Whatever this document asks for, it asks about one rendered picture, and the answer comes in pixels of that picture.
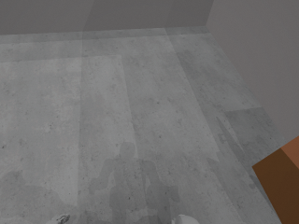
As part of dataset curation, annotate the robot left hand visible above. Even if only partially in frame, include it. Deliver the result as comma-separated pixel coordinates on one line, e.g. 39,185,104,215
46,214,70,224

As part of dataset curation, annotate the cupboard door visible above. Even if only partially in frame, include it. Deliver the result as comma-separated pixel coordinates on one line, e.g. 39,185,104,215
281,135,299,169

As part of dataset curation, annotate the robot right thigh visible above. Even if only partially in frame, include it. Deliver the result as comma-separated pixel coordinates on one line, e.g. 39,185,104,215
171,215,199,224

